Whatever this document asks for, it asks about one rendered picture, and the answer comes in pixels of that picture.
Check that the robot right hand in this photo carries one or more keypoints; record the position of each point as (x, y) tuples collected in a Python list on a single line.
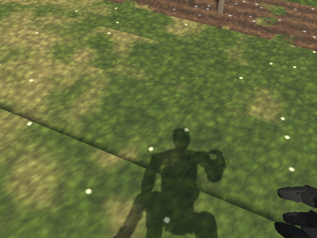
[(306, 220)]

